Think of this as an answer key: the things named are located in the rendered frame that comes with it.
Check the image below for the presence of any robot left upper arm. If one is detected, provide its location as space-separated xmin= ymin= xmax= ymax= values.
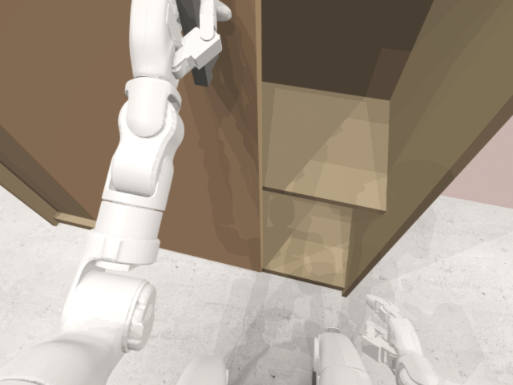
xmin=0 ymin=270 xmax=156 ymax=385

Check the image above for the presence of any right robot hand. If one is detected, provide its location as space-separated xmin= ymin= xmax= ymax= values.
xmin=362 ymin=294 xmax=424 ymax=375

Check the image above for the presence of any wardrobe door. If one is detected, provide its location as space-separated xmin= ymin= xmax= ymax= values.
xmin=0 ymin=125 xmax=96 ymax=221
xmin=0 ymin=0 xmax=263 ymax=273

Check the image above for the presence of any right robot forearm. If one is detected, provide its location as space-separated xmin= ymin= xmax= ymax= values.
xmin=395 ymin=354 xmax=447 ymax=385

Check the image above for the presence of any left robot hand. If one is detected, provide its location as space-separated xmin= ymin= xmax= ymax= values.
xmin=129 ymin=0 xmax=232 ymax=89

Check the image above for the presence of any handle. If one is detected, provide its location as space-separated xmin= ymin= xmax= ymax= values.
xmin=176 ymin=0 xmax=219 ymax=87

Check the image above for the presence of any robot right thigh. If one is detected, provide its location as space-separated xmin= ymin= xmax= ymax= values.
xmin=313 ymin=332 xmax=373 ymax=385

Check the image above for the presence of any left robot forearm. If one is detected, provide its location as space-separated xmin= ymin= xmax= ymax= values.
xmin=60 ymin=77 xmax=184 ymax=333

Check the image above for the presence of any robot left thigh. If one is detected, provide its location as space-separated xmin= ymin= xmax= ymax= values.
xmin=176 ymin=355 xmax=228 ymax=385

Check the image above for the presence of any robot thigh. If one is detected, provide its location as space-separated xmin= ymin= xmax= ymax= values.
xmin=176 ymin=355 xmax=228 ymax=385
xmin=313 ymin=332 xmax=373 ymax=385

